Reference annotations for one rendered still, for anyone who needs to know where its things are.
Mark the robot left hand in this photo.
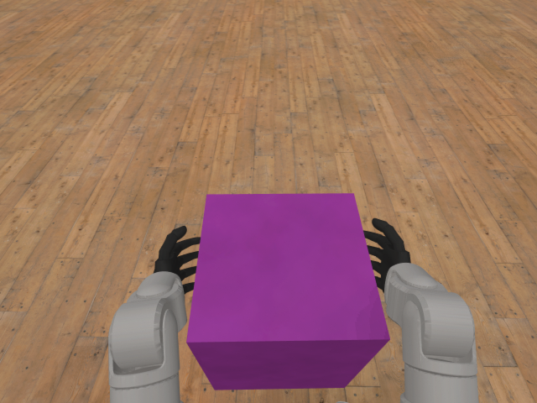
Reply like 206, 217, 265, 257
154, 226, 201, 293

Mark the robot right hand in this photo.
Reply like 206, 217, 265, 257
363, 218, 411, 293

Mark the robot left forearm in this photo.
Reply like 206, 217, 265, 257
108, 271, 187, 403

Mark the robot right forearm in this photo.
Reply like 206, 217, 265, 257
384, 263, 479, 403

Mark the carton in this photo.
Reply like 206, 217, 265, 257
186, 193, 390, 390

